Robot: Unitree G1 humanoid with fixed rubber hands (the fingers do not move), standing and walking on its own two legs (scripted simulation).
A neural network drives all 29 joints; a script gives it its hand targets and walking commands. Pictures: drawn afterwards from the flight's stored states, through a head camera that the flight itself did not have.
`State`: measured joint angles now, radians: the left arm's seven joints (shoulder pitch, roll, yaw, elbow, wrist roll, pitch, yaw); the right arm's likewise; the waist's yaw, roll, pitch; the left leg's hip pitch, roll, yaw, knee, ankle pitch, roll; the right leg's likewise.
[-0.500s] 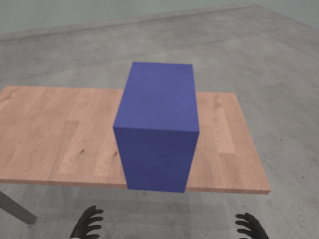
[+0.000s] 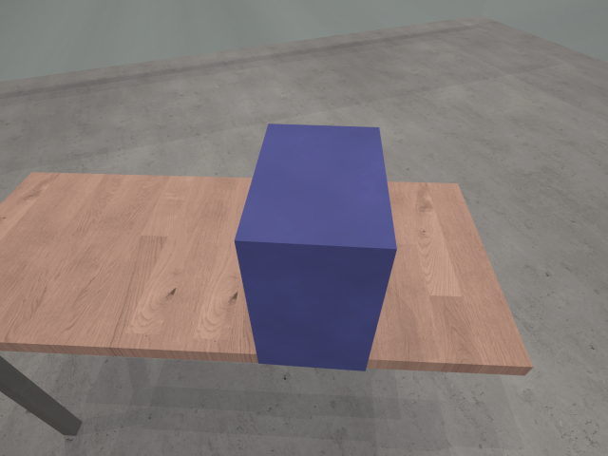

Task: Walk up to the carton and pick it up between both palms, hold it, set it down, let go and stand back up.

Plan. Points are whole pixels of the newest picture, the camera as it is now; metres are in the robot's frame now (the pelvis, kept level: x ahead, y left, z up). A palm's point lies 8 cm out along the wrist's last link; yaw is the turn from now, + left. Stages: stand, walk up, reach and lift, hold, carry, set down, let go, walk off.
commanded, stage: stand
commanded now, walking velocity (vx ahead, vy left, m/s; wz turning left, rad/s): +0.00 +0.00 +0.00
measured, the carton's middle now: (317, 248) +0.45 +0.01 +0.03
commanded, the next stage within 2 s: none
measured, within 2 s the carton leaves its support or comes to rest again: neither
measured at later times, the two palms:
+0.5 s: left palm out of the picture -0.03 +0.23 -0.14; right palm out of the picture -0.03 -0.22 -0.14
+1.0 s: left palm out of the picture -0.06 +0.20 -0.14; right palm out of the picture -0.06 -0.20 -0.15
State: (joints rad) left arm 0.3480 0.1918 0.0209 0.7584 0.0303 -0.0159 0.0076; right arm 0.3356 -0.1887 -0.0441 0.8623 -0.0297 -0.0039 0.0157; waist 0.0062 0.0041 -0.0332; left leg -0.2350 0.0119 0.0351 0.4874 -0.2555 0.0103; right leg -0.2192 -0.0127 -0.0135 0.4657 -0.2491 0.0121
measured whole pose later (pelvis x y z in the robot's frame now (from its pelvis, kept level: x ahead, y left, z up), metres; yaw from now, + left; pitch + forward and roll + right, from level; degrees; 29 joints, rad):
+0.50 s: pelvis -0.01 +0.01 +0.00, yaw +0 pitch +0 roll +0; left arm 0.42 0.15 0.01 0.98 0.02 -0.02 0.03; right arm 0.37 -0.15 -0.04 1.05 -0.02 -0.01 -0.01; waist 0.00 0.00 -0.03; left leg -0.21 -0.01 0.03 0.43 -0.21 0.02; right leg -0.20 -0.03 -0.01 0.42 -0.21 0.02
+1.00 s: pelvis -0.02 +0.00 +0.00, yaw +0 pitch -1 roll +0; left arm 0.40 0.10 0.00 1.10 0.01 -0.02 0.04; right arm 0.38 -0.11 -0.01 1.13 -0.01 0.00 -0.02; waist 0.00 0.01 -0.02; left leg -0.23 0.01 0.02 0.44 -0.20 0.01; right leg -0.22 -0.02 -0.01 0.43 -0.20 0.01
